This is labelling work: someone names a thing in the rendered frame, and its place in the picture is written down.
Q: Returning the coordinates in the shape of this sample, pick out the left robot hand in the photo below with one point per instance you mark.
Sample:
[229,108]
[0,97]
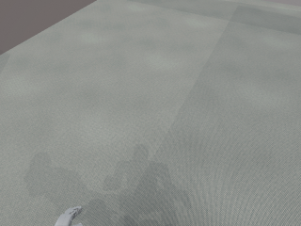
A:
[70,214]

